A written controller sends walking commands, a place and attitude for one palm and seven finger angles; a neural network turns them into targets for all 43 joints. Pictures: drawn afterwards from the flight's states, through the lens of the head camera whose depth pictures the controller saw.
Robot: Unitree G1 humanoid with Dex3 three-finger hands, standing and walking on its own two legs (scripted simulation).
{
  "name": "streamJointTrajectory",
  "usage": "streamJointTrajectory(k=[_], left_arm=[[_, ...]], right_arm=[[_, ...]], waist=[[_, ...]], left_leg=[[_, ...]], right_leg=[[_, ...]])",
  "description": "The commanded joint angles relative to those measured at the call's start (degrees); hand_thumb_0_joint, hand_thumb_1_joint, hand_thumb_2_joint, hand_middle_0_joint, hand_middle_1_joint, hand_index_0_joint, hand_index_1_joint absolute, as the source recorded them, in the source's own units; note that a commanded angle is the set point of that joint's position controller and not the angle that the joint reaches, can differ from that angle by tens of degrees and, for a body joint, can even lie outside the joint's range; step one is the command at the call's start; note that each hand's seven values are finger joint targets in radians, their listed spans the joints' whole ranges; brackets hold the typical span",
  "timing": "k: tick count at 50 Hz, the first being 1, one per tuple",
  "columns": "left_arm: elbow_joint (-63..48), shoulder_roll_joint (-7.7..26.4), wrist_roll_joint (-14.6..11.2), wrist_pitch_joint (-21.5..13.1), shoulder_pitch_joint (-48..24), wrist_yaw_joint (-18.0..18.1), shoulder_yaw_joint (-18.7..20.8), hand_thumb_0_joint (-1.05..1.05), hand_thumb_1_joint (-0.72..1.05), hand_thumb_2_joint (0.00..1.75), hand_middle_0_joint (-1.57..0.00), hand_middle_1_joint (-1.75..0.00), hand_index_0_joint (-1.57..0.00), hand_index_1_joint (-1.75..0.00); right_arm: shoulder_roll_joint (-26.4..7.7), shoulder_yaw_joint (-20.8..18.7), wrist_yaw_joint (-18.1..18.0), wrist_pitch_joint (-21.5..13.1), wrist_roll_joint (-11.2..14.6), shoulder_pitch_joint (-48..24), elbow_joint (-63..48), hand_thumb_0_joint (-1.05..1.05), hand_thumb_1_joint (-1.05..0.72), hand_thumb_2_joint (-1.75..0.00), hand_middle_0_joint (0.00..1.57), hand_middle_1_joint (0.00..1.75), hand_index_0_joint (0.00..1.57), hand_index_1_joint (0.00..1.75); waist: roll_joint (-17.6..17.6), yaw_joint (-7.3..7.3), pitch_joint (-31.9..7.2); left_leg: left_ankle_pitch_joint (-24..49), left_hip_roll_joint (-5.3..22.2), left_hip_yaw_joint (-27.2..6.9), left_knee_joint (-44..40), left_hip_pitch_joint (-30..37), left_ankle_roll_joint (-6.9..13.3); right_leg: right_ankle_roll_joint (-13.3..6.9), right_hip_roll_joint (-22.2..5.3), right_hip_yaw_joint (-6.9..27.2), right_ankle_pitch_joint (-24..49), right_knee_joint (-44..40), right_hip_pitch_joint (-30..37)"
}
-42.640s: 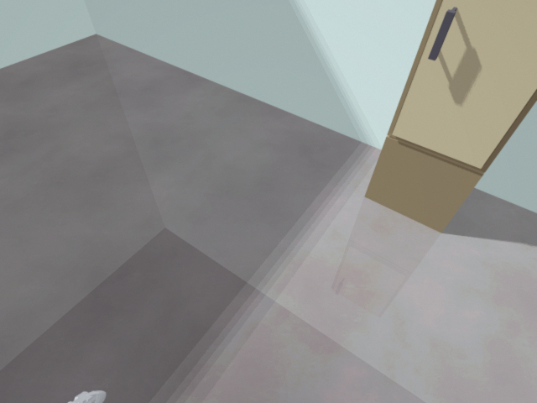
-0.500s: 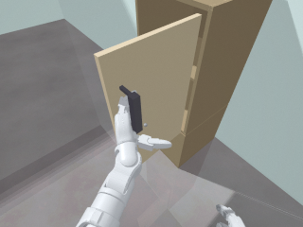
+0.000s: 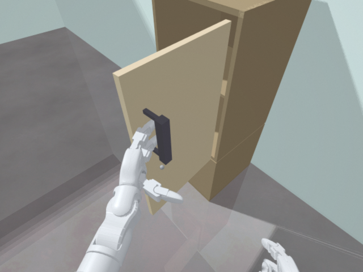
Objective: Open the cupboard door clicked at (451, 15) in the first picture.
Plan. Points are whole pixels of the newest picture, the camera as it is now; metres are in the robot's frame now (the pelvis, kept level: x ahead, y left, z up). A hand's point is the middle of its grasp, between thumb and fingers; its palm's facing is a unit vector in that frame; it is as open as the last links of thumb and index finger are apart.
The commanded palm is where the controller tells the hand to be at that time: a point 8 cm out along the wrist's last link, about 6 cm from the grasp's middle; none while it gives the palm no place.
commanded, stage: slide the hand sideways off the handle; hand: left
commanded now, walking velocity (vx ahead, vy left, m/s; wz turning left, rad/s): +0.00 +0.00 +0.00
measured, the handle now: (157, 137) +0.39 +0.08 +0.10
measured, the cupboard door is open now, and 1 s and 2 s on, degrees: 96 95 95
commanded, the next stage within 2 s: draw the hand back to the body in 0.62 s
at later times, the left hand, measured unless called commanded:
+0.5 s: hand (139, 188) +0.26 +0.10 +0.09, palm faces -0.01 -1.00 -0.02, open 16.3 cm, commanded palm +0.23 +0.16 +0.09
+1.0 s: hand (117, 194) +0.24 +0.13 +0.11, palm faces +0.01 -1.00 -0.05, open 16.3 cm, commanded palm +0.21 +0.19 +0.11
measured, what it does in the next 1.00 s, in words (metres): stands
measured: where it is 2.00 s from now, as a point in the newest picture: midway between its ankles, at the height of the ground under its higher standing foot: outside the picture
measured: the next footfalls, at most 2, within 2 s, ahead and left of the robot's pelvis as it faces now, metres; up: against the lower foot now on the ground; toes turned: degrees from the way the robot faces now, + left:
none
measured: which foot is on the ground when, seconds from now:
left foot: down 0.00-1.00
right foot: down 0.00-1.00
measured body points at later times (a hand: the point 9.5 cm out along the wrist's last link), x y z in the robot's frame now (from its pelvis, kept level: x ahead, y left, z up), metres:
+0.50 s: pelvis +0.02 -0.02 +0.00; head +0.02 -0.04 +0.45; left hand +0.26 +0.15 +0.09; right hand +0.22 -0.23 -0.08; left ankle +0.05 +0.13 -0.72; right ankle -0.01 -0.11 -0.72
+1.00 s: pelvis +0.02 -0.02 +0.00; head +0.02 -0.04 +0.45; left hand +0.23 +0.19 +0.11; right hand +0.21 -0.23 -0.08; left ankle +0.05 +0.13 -0.72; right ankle -0.01 -0.11 -0.72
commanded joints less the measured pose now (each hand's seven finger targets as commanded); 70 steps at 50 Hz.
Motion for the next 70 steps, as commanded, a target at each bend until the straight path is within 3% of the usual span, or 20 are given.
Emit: streamJointTrajectory(k=[1,15,18,20,23,28,30,33,41,43,47,48,52,56,61,62,63,64,65,70], left_arm=[[-18.21,1.59,-1.07,-3.89,-11.57,-0.91,2.46,0.00,-0.50,0.30,-0.15,-0.30,-0.15,-0.30],[-31.26,4.21,-2.05,-2.08,5.50,-5.79,2.92,0.00,-0.50,0.30,-0.15,-0.30,-0.15,-0.30],[-31.64,6.74,-2.96,-2.10,8.22,-6.96,5.76,0.00,-0.50,0.30,-0.15,-0.30,-0.15,-0.30],[-33.07,6.99,-3.46,-2.27,10.17,-7.96,6.43,0.00,-0.50,0.30,-0.15,-0.30,-0.15,-0.30],[-33.29,8.37,-4.29,-2.33,13.49,-9.36,8.05,0.00,-0.50,0.30,-0.15,-0.30,-0.15,-0.30],[-35.16,10.48,-5.83,-3.34,16.48,-11.95,10.55,0.00,-0.50,0.30,-0.15,-0.30,-0.15,-0.30],[-36.44,9.48,-6.37,-3.91,15.09,-12.80,9.31,0.00,-0.50,0.30,-0.15,-0.30,-0.15,-0.30],[-35.68,9.62,-6.53,-4.17,13.58,-13.14,8.74,0.00,-0.50,0.30,-0.15,-0.30,-0.15,-0.30],[-39.26,12.35,-6.84,-3.64,19.82,-12.16,13.02,0.00,-0.50,0.30,-0.15,-0.30,-0.15,-0.30],[-38.02,13.34,-7.41,-2.74,22.12,-12.32,14.61,0.00,-0.50,0.30,-0.15,-0.30,-0.15,-0.30],[-39.55,14.44,-8.51,-1.19,21.90,-13.51,16.33,0.00,-0.50,0.30,-0.15,-0.30,-0.15,-0.30],[-39.37,14.94,-8.86,-0.74,22.52,-13.86,16.96,0.00,-0.50,0.30,-0.15,-0.30,-0.15,-0.30],[-43.38,14.52,-10.03,-0.56,21.05,-15.71,16.08,0.00,-0.50,0.30,-0.15,-0.30,-0.15,-0.30],[-42.99,15.48,-10.83,0.61,23.18,-17.12,17.28,0.00,-0.50,0.30,-0.15,-0.30,-0.15,-0.30],[-44.73,18.16,-11.78,2.27,23.42,-17.92,21.21,0.00,-0.32,0.37,-0.16,-0.30,-0.16,-0.30],[-50.40,24.36,-4.07,0.74,19.83,-10.56,21.44,0.00,-0.29,0.39,-0.16,-0.30,-0.16,-0.30],[-47.71,22.02,-3.17,1.00,22.67,-7.20,21.33,0.00,-0.26,0.40,-0.16,-0.30,-0.16,-0.30],[-46.03,18.98,-1.88,1.43,25.32,-5.48,18.89,0.00,-0.22,0.42,-0.16,-0.30,-0.16,-0.30],[-45.27,18.35,-1.04,1.56,25.96,-4.26,18.17,0.00,-0.18,0.43,-0.16,-0.30,-0.16,-0.30],[-46.50,20.26,1.50,0.77,25.37,-0.53,19.84,0.00,-0.01,0.51,-0.17,-0.30,-0.17,-0.30]], right_arm=[[-5.86,-2.13,-0.76,-3.89,0.51,-7.24,-9.76,0.00,-0.90,-0.90,0.20,0.30,0.20,0.30],[-5.82,-1.86,-1.15,-5.44,0.59,-7.31,-12.19,0.00,-0.90,-0.90,0.20,0.30,0.20,0.30],[-6.20,-1.86,-1.59,-5.85,0.47,-7.07,-11.96,0.00,-0.90,-0.90,0.20,0.30,0.20,0.30],[-5.98,-1.81,-1.78,-6.19,0.57,-7.57,-12.32,0.00,-0.90,-0.90,0.20,0.30,0.20,0.30],[-6.20,-1.72,-2.04,-6.68,0.60,-7.03,-12.14,0.00,-0.90,-0.90,0.20,0.30,0.20,0.30],[-6.54,-1.82,-2.58,-7.69,0.88,-6.69,-12.29,0.00,-0.90,-0.90,0.20,0.30,0.20,0.30],[-6.60,-1.84,-2.72,-8.44,0.92,-6.67,-12.31,0.00,-0.90,-0.90,0.20,0.30,0.20,0.30],[-6.99,-2.00,-3.12,-9.61,0.99,-6.03,-11.75,0.00,-0.90,-0.90,0.20,0.30,0.20,0.30],[-6.61,-1.97,-3.12,-11.24,1.27,-6.27,-12.49,0.00,-0.90,-0.90,0.20,0.30,0.20,0.30],[-6.91,-1.79,-3.18,-11.19,1.39,-6.21,-12.25,0.00,-0.90,-0.90,0.20,0.30,0.20,0.30],[-7.06,-1.65,-3.71,-11.48,1.63,-6.62,-12.31,0.00,-0.90,-0.90,0.20,0.30,0.20,0.30],[-7.24,-1.59,-3.83,-11.52,1.66,-6.54,-12.19,0.00,-0.90,-0.90,0.20,0.30,0.20,0.30],[-7.39,-1.48,-4.19,-12.92,1.92,-6.44,-12.22,0.00,-0.90,-0.90,0.20,0.30,0.20,0.30],[-7.66,-1.31,-4.56,-13.89,2.17,-6.31,-11.98,0.00,-0.90,-0.90,0.20,0.30,0.20,0.30],[-7.75,-1.24,-4.99,-14.57,2.27,-6.80,-11.70,0.00,-0.90,-0.90,0.20,0.30,0.20,0.30],[-7.01,-1.27,-6.16,-13.76,1.04,-8.31,-10.80,0.00,-0.90,-0.90,0.20,0.30,0.20,0.30],[-6.51,-1.03,-6.54,-13.74,0.43,-7.92,-10.03,0.00,-0.90,-0.90,0.20,0.30,0.20,0.30],[-6.38,-0.78,-6.57,-13.06,0.23,-8.19,-9.42,0.00,-0.90,-0.90,0.20,0.30,0.20,0.30],[-6.47,-0.75,-6.59,-12.40,0.20,-8.41,-9.10,0.00,-0.90,-0.90,0.20,0.30,0.20,0.30],[-6.64,-0.86,-6.59,-11.03,-0.53,-9.55,-7.96,0.00,-0.90,-0.90,0.20,0.30,0.20,0.30]], waist=[[-3.25,1.00,-11.77],[-2.21,0.65,-10.12],[-5.54,0.77,-10.19],[-3.28,1.02,-10.22],[-3.65,0.99,-9.35],[-3.26,0.87,-9.22],[-1.96,0.29,-9.02],[-3.51,-0.48,-8.21],[-1.44,2.43,-11.51],[-4.50,2.41,-9.73],[-2.56,2.31,-7.21],[-3.72,2.33,-6.99],[-0.36,1.88,-7.50],[-0.95,2.24,-5.43],[-0.56,3.12,-6.74],[-0.64,3.99,-3.76],[-2.46,3.10,-0.69],[-2.31,2.95,0.48],[-1.67,2.77,1.11],[0.78,3.13,-0.35]], left_leg=[[4.61,-2.29,-1.49,-4.67,10.50,1.62],[8.14,-2.86,-1.90,-2.63,10.27,1.79],[8.26,-3.05,-2.01,-2.01,9.15,1.95],[8.43,-3.30,-1.75,-1.72,9.04,1.90],[8.80,-3.40,-1.92,-1.06,7.99,1.93],[8.52,-3.56,-2.12,-0.14,6.77,1.80],[7.86,-3.65,-2.36,0.17,6.84,1.82],[6.25,-3.51,-2.84,0.91,6.22,1.92],[8.70,-3.39,-2.31,-0.28,7.50,1.88],[7.94,-3.31,-2.48,-0.76,6.24,1.87],[6.80,-3.35,-2.20,-1.19,6.33,1.85],[6.46,-3.40,-2.26,-1.24,6.10,1.90],[6.70,-3.34,-2.67,-1.96,8.67,1.93],[6.43,-3.20,-3.07,-2.79,8.95,1.92],[7.14,-3.20,-3.10,-3.65,10.44,1.94],[6.55,-2.61,-1.58,-5.99,11.90,1.99],[5.30,-2.63,-1.27,-6.28,12.71,1.92],[5.11,-2.36,-1.20,-7.22,14.00,2.08],[4.78,-2.12,-1.20,-8.40,14.93,2.04],[7.08,-1.55,-0.94,-13.35,19.47,2.02]], right_leg=[[0.35,1.25,-0.23,11.38,-8.29,-1.45],[0.79,0.82,-0.14,18.29,-6.61,-1.16],[1.21,0.54,0.54,19.74,-6.94,-0.01],[1.34,0.35,0.74,20.77,-6.53,-0.15],[1.65,0.06,1.06,22.53,-6.42,0.21],[2.06,-0.32,1.57,23.43,-5.98,0.15],[2.08,-0.35,1.49,22.33,-5.72,-1.09],[2.08,-0.24,1.65,18.48,-6.16,-3.11],[1.59,-0.35,1.04,20.97,-5.22,0.30],[1.86,-0.29,1.09,20.48,-6.05,1.03],[2.11,-0.31,1.66,19.26,-7.47,0.29],[2.17,-0.40,1.93,18.23,-8.19,0.83],[1.67,0.15,0.73,16.72,-8.29,-0.37],[1.49,0.45,-0.20,15.64,-8.66,-0.90],[1.35,0.44,-0.53,15.75,-9.27,0.55],[0.91,-0.74,2.11,14.02,-14.85,0.61],[1.03,-0.93,2.19,10.66,-17.61,-0.42],[1.13,-1.02,1.73,10.09,-17.95,0.16],[1.13,-0.93,1.39,9.14,-18.52,0.60],[0.89,-0.57,0.51,10.91,-20.60,5.87]])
